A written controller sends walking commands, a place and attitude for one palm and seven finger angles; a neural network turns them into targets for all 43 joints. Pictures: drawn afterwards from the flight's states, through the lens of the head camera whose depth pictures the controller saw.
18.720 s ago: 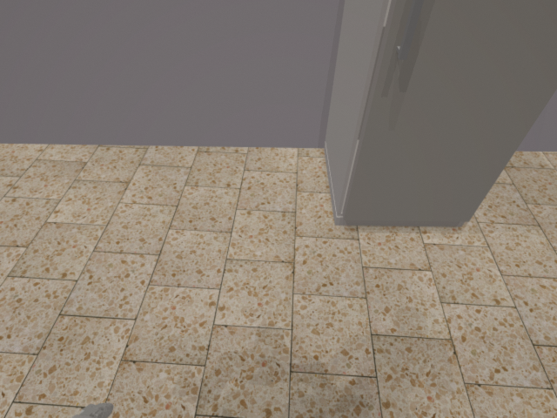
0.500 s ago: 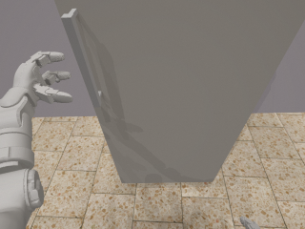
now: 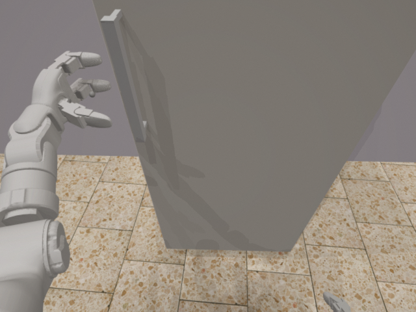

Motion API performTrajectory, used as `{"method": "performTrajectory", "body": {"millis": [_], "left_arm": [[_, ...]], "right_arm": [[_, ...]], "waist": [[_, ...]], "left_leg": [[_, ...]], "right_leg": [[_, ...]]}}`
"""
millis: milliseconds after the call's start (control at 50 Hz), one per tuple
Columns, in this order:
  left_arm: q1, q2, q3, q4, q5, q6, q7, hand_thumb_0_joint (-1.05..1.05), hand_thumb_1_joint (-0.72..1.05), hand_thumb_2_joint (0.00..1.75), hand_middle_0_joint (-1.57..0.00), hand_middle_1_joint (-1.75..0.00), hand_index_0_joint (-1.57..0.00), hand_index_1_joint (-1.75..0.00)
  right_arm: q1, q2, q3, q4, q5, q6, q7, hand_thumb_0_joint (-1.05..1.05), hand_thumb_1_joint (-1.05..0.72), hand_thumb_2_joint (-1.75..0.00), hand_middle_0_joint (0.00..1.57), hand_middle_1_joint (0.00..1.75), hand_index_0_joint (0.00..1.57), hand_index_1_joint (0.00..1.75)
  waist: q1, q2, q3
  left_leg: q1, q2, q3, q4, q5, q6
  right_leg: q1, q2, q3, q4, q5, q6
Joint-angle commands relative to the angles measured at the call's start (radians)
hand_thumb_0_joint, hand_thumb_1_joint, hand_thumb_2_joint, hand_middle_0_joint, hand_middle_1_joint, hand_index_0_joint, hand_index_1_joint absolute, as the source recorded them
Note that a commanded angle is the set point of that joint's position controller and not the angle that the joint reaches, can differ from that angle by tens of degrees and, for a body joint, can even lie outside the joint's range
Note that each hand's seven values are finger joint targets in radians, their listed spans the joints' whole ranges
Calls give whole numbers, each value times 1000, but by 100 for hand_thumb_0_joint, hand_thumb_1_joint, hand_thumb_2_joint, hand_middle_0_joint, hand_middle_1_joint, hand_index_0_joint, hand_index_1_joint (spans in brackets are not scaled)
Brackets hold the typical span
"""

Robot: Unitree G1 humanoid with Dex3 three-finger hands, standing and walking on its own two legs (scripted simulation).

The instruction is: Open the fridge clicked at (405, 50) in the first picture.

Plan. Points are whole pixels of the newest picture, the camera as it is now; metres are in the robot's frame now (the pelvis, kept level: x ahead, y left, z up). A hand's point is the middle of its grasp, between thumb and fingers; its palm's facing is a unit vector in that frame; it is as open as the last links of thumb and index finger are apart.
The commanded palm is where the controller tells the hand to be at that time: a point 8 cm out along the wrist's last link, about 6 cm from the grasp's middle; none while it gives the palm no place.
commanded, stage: move the hooked fingers beside the handle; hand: left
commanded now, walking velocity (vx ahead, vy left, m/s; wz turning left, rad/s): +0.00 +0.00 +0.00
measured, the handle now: (130, 85) +0.49 +0.18 +0.20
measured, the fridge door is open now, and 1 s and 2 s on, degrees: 0 0 0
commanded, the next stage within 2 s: none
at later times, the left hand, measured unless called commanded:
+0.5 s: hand (90, 105) +0.41 +0.23 +0.21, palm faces +0.03 -1.00 -0.03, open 14.0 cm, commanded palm +0.38 +0.28 +0.21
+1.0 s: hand (95, 98) +0.41 +0.22 +0.22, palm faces +0.02 -1.00 +0.02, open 14.0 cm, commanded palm +0.39 +0.28 +0.21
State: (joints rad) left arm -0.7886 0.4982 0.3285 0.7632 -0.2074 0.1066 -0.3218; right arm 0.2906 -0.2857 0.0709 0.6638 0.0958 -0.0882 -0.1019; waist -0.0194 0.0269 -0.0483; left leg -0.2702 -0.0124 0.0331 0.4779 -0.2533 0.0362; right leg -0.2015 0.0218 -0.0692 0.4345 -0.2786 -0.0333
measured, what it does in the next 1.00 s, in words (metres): stands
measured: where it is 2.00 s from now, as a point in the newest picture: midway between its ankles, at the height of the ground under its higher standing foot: outside the picture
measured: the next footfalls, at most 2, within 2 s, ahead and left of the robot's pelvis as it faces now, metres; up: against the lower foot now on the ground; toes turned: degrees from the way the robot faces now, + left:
none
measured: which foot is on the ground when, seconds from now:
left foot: down 0.00-1.00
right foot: down 0.00-1.00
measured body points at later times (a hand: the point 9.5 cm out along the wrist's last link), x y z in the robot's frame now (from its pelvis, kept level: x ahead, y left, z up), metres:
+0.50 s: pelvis +0.01 +0.00 +0.00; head +0.00 -0.02 +0.45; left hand +0.40 +0.28 +0.21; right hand +0.13 -0.26 -0.10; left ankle +0.00 +0.09 -0.74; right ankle -0.03 -0.10 -0.74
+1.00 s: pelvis -0.01 +0.00 +0.00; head -0.01 -0.01 +0.45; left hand +0.41 +0.27 +0.22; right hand +0.12 -0.25 -0.10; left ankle +0.00 +0.10 -0.74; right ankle -0.03 -0.10 -0.74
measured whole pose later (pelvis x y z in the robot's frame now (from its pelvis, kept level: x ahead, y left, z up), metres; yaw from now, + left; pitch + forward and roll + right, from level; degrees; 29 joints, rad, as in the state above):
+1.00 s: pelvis -0.01 +0.00 +0.00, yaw +0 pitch +2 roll +0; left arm -0.78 0.49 0.33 0.77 -0.21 0.16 -0.30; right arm 0.27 -0.28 0.08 0.66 0.10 -0.07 -0.10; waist -0.02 0.04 -0.06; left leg -0.27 -0.01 0.04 0.47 -0.24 0.03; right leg -0.21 0.02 -0.06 0.44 -0.27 -0.04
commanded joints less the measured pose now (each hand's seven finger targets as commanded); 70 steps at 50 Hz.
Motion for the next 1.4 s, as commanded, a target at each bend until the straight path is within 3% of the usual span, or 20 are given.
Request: {"method": "performTrajectory", "body": {"millis": [0,80,160,220,280,340,360,460,640,720,800,860,900,940,960,1100,1160,1200,1280,1380], "left_arm": [[-389,263,46,-29,7,15,11,0,-50,30,-30,-120,-30,-120],[-402,305,77,-145,5,-36,19,0,-50,30,-30,-120,-30,-120],[-436,336,116,-383,-18,-122,20,0,-50,30,-30,-120,-30,-120],[-409,313,117,-360,-15,-98,19,0,-50,30,-30,-120,-30,-120],[-377,307,107,-268,-7,-29,18,0,-50,30,-30,-120,-30,-120],[-301,272,82,-282,-3,22,11,0,-50,30,-30,-120,-30,-120],[-267,257,72,-284,-10,27,9,0,-50,30,-30,-120,-30,-120],[-290,253,84,-458,-50,-10,-1,0,-50,30,-30,-120,-30,-120],[-343,265,73,-328,-17,58,32,0,-50,30,-30,-120,-30,-120],[-445,226,12,-370,-14,21,26,0,-50,30,-30,-120,-30,-120],[-504,209,2,-375,-36,-33,18,0,-50,30,-30,-120,-30,-120],[-408,281,75,-247,-38,-18,18,0,-50,30,-30,-120,-30,-120],[-422,241,44,-174,-27,3,25,0,-50,30,-30,-120,-30,-120],[-381,277,76,-122,-10,17,37,0,-50,30,-30,-120,-30,-120],[-341,318,103,-116,2,13,43,0,-50,30,-30,-120,-30,-120],[-427,312,103,-381,-16,-96,27,0,-50,30,-30,-120,-30,-120],[-411,315,107,-372,-30,-86,15,0,-50,30,-30,-120,-30,-120],[-389,309,108,-259,-25,-41,12,0,-50,30,-30,-120,-30,-120],[-335,278,71,-176,-11,28,9,0,-50,30,-30,-120,-30,-120],[-428,332,103,-331,-19,-44,7,0,-50,30,-30,-120,-30,-120]], "right_arm": [[-13,-146,-62,-116,0,-28,-2,0,-90,-90,20,30,20,30],[-3,-146,-71,-148,-7,-18,8,0,-90,-90,20,30,20,30],[-24,-134,-73,-180,-10,-24,10,0,-90,-90,20,30,20,30],[-29,-132,-68,-161,-9,-30,9,0,-90,-90,20,30,20,30],[-33,-139,-66,-147,-2,-25,5,0,-90,-90,20,30,20,30],[-33,-138,-70,-162,-2,-21,9,0,-90,-90,20,30,20,30],[-34,-138,-74,-169,-1,-18,11,0,-90,-90,20,30,20,30],[-64,-127,-73,-189,-3,-24,14,0,-90,-90,20,30,20,30],[-95,-127,-56,-159,4,-7,2,0,-90,-90,20,30,20,30],[-103,-119,-53,-168,4,-13,-6,0,-90,-90,20,30,20,30],[-90,-123,-53,-152,-2,-32,-8,0,-90,-90,20,30,20,30],[-77,-129,-52,-134,-2,-28,-7,0,-90,-90,20,30,20,30],[-76,-128,-49,-126,1,-25,-5,0,-90,-90,20,30,20,30],[-62,-133,-53,-128,-1,-21,0,0,-90,-90,20,30,20,30],[-59,-138,-56,-133,-2,-13,3,0,-90,-90,20,30,20,30],[-59,-131,-64,-173,-6,-26,3,0,-90,-90,20,30,20,30],[-54,-134,-65,-160,-5,-34,-1,0,-90,-90,20,30,20,30],[-47,-140,-61,-137,-1,-34,-5,0,-90,-90,20,30,20,30],[-41,-146,-64,-140,3,-27,-2,0,-90,-90,20,30,20,30],[-35,-144,-72,-161,-4,-31,3,0,-90,-90,20,30,20,30]], "waist": [[-7,5,-201],[1,-36,-306],[11,5,-425],[4,67,-333],[0,49,-218],[12,67,-255],[11,24,-268],[13,2,-343],[-6,21,-183],[-25,69,-256],[-30,43,-320],[-2,-12,-281],[-8,-25,-222],[6,-23,-199],[20,-23,-214],[7,17,-360],[3,24,-321],[-3,10,-207],[0,21,-182],[-3,14,-335]], "left_leg": [[142,17,-65,-30,243,16],[168,22,-62,-16,313,19],[275,29,-62,-5,439,22],[282,32,-62,-15,419,16],[200,26,-52,-32,331,20],[208,23,-57,-26,361,15],[214,26,-48,-17,380,19],[275,26,-51,-3,428,22],[171,16,-56,-36,239,17],[226,14,-66,-26,242,18],[289,20,-86,-21,271,16],[218,16,-69,-25,249,21],[167,14,-68,-39,209,19],[133,14,-67,-45,192,18],[128,16,-59,-40,211,19],[253,24,-65,-29,325,24],[251,27,-58,-30,305,25],[182,24,-57,-47,229,23],[141,17,-53,-43,216,22],[217,20,-63,-14,300,23]], "right_leg": [[-54,-18,50,-36,307,-4],[7,-16,57,-18,380,0],[69,-10,65,-1,470,2],[5,-5,61,-21,423,1],[-18,-7,55,-37,378,-1],[-10,-10,50,-26,393,-4],[4,-11,49,-25,415,-1],[30,-6,57,-17,462,3],[-40,-15,58,-49,310,3],[-41,-15,63,-49,295,0],[-45,-8,57,-49,301,-3],[-13,-13,61,-54,309,0],[-32,-17,56,-52,284,2],[-37,-19,58,-52,266,2],[-14,-23,61,-50,280,1],[40,-7,68,-31,375,1],[18,-5,64,-44,346,1],[-27,-5,59,-57,293,3],[-42,-14,59,-53,286,2],[7,-8,66,-29,360,1]]}}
